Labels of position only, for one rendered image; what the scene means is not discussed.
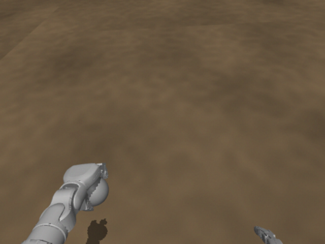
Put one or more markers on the right robot hand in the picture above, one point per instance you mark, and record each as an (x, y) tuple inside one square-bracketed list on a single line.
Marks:
[(267, 236)]

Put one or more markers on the left robot arm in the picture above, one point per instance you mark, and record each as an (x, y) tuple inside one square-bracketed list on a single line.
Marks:
[(59, 218)]

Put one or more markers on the ball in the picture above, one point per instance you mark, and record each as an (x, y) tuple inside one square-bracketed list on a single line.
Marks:
[(98, 192)]

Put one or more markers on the left robot hand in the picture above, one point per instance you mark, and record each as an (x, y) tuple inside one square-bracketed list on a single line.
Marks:
[(86, 174)]

